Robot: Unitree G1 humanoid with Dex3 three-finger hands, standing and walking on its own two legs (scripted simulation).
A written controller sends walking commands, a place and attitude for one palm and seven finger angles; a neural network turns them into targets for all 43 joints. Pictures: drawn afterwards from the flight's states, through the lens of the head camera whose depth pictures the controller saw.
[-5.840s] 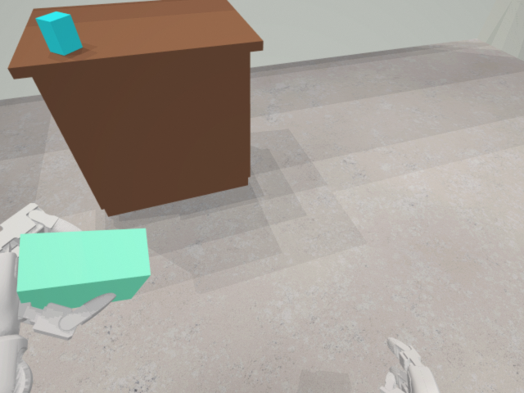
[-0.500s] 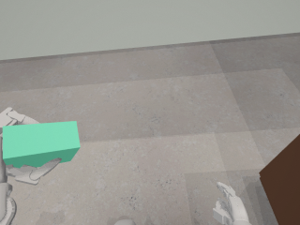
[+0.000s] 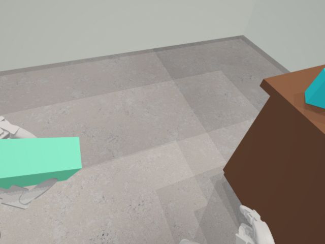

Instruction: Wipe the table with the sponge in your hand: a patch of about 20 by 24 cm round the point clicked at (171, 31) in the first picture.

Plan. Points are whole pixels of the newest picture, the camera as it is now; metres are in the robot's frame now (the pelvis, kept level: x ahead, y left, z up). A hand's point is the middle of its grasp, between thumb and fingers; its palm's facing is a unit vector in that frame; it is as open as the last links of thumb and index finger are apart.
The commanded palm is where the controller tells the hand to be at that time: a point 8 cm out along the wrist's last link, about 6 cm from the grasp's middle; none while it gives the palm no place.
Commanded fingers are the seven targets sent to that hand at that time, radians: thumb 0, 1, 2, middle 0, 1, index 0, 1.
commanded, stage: turn to face it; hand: left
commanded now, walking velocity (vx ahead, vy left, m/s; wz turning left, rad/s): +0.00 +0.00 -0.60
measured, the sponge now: (48, 162) +0.22 +0.23 +0.15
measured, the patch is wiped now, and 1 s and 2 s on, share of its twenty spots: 0.00 0.00 0.00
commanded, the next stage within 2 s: none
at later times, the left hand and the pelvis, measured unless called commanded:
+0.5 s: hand (148, 176) +0.20 +0.05 +0.18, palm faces +0.01 -0.80 -0.60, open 10.0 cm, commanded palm +0.15 +0.13 +0.19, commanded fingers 0.00 0.10 1.30 -1.20 -1.60 -1.20 -1.60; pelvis -0.08 -0.09 +0.00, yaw -18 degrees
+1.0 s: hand (171, 227) +0.13 +0.01 +0.18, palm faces -0.09 -0.89 -0.44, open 10.0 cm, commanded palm +0.10 +0.07 +0.19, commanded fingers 0.00 0.10 1.30 -1.20 -1.60 -1.20 -1.60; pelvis -0.19 -0.08 +0.00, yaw -32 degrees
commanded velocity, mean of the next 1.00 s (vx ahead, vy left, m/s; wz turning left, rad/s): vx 0.00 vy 0.00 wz -0.60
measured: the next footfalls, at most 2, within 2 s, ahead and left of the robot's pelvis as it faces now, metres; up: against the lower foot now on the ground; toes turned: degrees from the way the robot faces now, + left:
right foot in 0.32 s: -0.02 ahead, -0.17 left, +0.00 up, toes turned -20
left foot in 0.94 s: -0.10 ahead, +0.04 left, +0.00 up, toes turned -26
